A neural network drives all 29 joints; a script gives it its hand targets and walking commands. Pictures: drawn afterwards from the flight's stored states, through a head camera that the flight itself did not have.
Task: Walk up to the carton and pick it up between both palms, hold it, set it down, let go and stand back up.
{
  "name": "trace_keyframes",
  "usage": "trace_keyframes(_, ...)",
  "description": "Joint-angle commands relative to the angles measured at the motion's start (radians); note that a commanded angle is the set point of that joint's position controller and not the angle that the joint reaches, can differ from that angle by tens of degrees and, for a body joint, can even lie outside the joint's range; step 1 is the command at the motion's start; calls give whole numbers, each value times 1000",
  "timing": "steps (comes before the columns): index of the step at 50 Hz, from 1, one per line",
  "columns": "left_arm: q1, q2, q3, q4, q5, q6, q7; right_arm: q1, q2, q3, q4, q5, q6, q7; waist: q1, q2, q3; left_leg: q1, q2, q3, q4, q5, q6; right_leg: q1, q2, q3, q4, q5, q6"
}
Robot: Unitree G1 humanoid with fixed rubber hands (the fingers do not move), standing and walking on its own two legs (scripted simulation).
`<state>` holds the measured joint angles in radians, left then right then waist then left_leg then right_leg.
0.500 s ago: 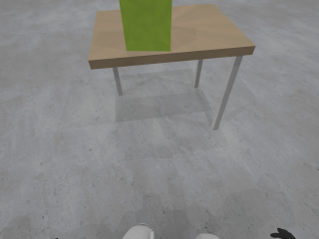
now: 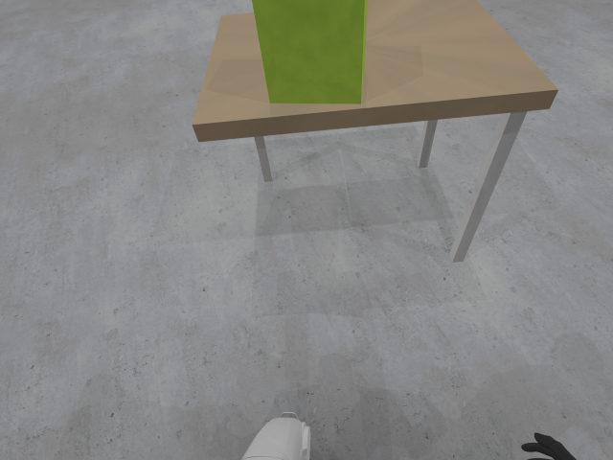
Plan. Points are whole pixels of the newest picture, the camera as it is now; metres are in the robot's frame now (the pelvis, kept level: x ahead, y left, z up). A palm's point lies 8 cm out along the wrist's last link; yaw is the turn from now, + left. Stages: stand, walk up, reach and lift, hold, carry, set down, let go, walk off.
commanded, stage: walk up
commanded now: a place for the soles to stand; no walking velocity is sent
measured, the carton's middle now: (315, 29) +0.95 -0.01 +0.13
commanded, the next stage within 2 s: none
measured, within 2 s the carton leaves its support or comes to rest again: neither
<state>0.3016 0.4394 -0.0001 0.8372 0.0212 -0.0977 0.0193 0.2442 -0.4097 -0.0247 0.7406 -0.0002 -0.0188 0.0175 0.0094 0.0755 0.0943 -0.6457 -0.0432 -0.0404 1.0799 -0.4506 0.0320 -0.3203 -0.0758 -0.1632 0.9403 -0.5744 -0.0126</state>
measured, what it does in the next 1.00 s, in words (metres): steps on the spot: left foot, then right foot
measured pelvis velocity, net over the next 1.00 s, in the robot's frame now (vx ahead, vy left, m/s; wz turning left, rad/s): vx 0.03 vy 0.02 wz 0.05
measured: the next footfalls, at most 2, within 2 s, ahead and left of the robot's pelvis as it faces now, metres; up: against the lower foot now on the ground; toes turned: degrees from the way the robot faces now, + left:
left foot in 0.06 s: +0.14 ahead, +0.12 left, +0.00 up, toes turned +0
right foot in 0.40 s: +0.09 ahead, -0.12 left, +0.00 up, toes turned -1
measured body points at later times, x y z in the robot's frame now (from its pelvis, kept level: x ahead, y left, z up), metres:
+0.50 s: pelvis +0.05 +0.01 +0.00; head +0.08 +0.02 +0.45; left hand +0.09 +0.34 -0.11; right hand +0.19 -0.29 -0.10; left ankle +0.11 +0.12 -0.68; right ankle +0.05 -0.11 -0.68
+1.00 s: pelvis +0.03 +0.02 +0.00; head +0.04 +0.03 +0.45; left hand +0.10 +0.35 -0.11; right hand +0.19 -0.28 -0.09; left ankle +0.10 +0.12 -0.68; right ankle +0.04 -0.11 -0.68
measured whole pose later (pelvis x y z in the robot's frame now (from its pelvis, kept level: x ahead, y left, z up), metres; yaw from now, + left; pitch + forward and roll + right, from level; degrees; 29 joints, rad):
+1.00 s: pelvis +0.03 +0.02 +0.00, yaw +3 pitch -5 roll -1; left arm 0.25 0.43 0.00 0.86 0.01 -0.06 0.02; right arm 0.16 -0.41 -0.02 0.81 0.00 -0.03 0.00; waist 0.01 0.01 0.11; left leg -0.46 -0.04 -0.03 0.94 -0.39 0.04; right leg -0.34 -0.06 -0.06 0.94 -0.51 0.01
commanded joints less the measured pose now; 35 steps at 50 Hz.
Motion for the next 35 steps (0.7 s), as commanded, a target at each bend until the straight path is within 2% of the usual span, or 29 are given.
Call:
trace_keyframes(1, 31, 281, 136, -88, 5, 5, 38, -98, -181, -85, -90, -13, -13, -6, 39, -259, -85, -47, 98, 22, -187, 85, 31, 221, -340, 343, -361, 735, -177)
trace_keyframes(2, -17, 278, 120, -108, 2, 4, 33, -50, -185, -88, -68, -17, -18, -8, 0, -195, -82, 100, 76, 45, -239, 106, 39, 115, -327, 286, -327, 749, -178)
trace_keyframes(3, -95, 266, 114, -123, -1, 8, 26, 67, -182, -91, -19, -7, -33, -13, -79, -186, -132, 328, 56, 40, -415, 190, 66, 16, -250, 149, -164, 777, -121)
trace_keyframes(4, -74, 206, 94, -131, -2, 12, 21, 213, -239, -119, 39, -17, -45, -22, -134, 2, -230, 531, 18, -18, -480, 213, 88, -53, -170, 83, 175, 704, -69)
trace_keyframes(5, 33, 125, 72, -123, -20, 11, 9, 222, -319, -133, 28, -22, -51, -38, -90, 216, -293, 651, 172, -384, -538, 343, 142, -215, -37, 81, 358, 315, -2)
trace_keyframes(6, 41, 166, 76, -124, -25, 21, 11, 165, -367, -144, -16, -15, -50, -44, -80, 121, -264, 648, 321, -786, -661, 227, 247, -380, 81, 113, 369, -1, 7)
trace_keyframes(7, -16, 256, 99, -122, -25, 34, 16, 159, -357, -141, -17, 12, -47, -38, -90, 23, -215, 579, 360, -870, -711, 49, 297, -385, 49, 179, 408, -25, -11)
trace_keyframes(8, -47, 259, 99, -118, -13, 42, 17, 120, -352, -140, -11, 10, -43, -40, -73, -25, -117, 468, 356, -841, -757, -72, 247, -397, 28, 189, 412, -20, -22)
trace_keyframes(10, -29, 245, 106, -92, -11, 60, 12, 35, -313, -122, -6, -5, -39, -49, -33, -1, 56, 235, 290, -690, -809, -222, 111, -335, -12, 205, 317, 43, -33)
trace_keyframes(12, 22, 236, 118, -66, -19, 62, 4, -28, -277, -103, -28, -19, -31, -47, -15, 60, 62, 156, 234, -566, -782, -308, 111, -219, -10, 184, 189, 26, -22)
trace_keyframes(14, 21, 217, 115, -51, -18, 70, 0, -51, -269, -99, -22, -22, -30, -44, -17, 22, 41, 163, 243, -553, -755, -348, 135, -177, -7, 191, 119, -11, -17)
trace_keyframes(16, 29, 206, 109, -45, -19, 64, 3, -63, -277, -98, -38, -16, -30, -40, -7, 64, 14, 167, 260, -546, -730, -320, 169, -135, -5, 196, 35, -18, -20)
trace_keyframes(17, 39, 208, 103, -42, -17, 57, 5, -96, -273, -102, -42, -22, -22, -36, -3, 97, -1, 184, 227, -493, -677, -215, 173, -93, 4, 170, -58, 14, -14)
trace_keyframes(19, 69, 185, 102, -13, -13, 35, 13, -105, -239, -84, -37, -10, -9, -33, 28, 30, -75, 171, 178, -383, -526, 39, 133, 79, 15, 155, -346, 121, -37)
trace_keyframes(20, 78, 204, 110, -4, -2, 21, 22, -101, -191, -69, -42, 1, -10, -32, 42, -50, -126, 123, 145, -299, -368, 250, 82, 165, -44, 281, -425, 152, -60)
trace_keyframes(21, 78, 256, 110, -12, 10, 9, 29, -89, -145, -51, -51, 18, -14, -34, 41, -165, -160, 102, 72, -177, -170, 391, 23, 180, -191, 519, -498, 269, -106)
trace_keyframes(22, 20, 329, 126, -21, -2, 9, 29, -104, -190, -71, -38, 8, -9, -38, 33, -138, -102, 103, 0, -84, -112, 149, -12, 80, -303, 627, -498, 438, -203)
trace_keyframes(23, -12, 336, 126, -26, -9, 10, 30, -119, -212, -82, -19, 6, -6, -43, 27, -149, -83, 108, 6, -67, -55, -64, -7, 69, -358, 646, -464, 568, -271)
trace_keyframes(24, -43, 304, 115, -33, -7, 8, 28, -101, -204, -78, -15, 8, -8, -43, 5, -148, -58, 114, 16, -66, -58, -115, -2, 61, -347, 608, -421, 657, -282)
trace_keyframes(25, -45, 300, 108, -37, -8, 9, 29, -101, -190, -79, -17, 8, -11, -41, -7, -157, -58, 142, 31, -39, -125, -46, 13, 48, -304, 513, -370, 713, -249)
trace_keyframes(26, -77, 287, 105, -51, -12, 16, 28, -78, -193, -73, -7, 3, -17, -35, -27, -162, -71, 200, 63, -23, -230, 165, 23, 37, -238, 410, -308, 703, -190)
trace_keyframes(27, -102, 246, 97, -57, -15, 21, 26, -50, -200, -76, 11, 5, -29, -33, -43, -172, -68, 303, 78, -59, -312, 448, 43, -28, -158, 308, -250, 702, -115)
trace_keyframes(28, -113, 231, 92, -68, -25, 22, 25, -35, -218, -80, 15, 0, -36, -31, -32, -148, -132, 417, 129, -164, -340, 615, 98, -81, -84, 234, -148, 686, -57)
trace_keyframes(29, -88, 206, 85, -73, -33, 23, 28, -40, -255, -92, 6, -1, -41, -33, -27, -42, -189, 459, 205, -314, -378, 672, 177, -112, -27, 180, -5, 605, -23)
trace_keyframes(30, -75, 195, 83, -64, -38, 30, 29, -33, -248, -91, 6, 16, -43, -37, -27, -44, -210, 442, 279, -432, -426, 711, 235, -86, 14, 156, 56, 401, -6)
trace_keyframes(31, -85, 192, 84, -64, -43, 38, 28, -42, -251, -78, 17, 14, -39, -38, -9, -30, -203, 400, 282, -453, -445, 689, 247, -64, 28, 170, 18, 173, -11)
trace_keyframes(33, -54, 188, 84, -43, -40, 41, 22, -129, -243, -69, 8, 11, -33, -41, 23, -14, -172, 273, 254, -402, -452, 548, 215, 29, 15, 194, -105, 211, -29)
trace_keyframes(34, -34, 195, 87, -34, -26, 36, 22, -182, -234, -71, -6, 6, -25, -40, 38, 7, -149, 194, 209, -360, -432, 460, 164, 58, -15, 241, -184, 275, -53)
trace_keyframes(35, -40, 235, 99, -35, -24, 27, 21, -185, -209, -57, -8, 5, -23, -39, 37, -27, -127, 136, 148, -255, -368, 415, 97, 82, -81, 327, -293, 295, -84)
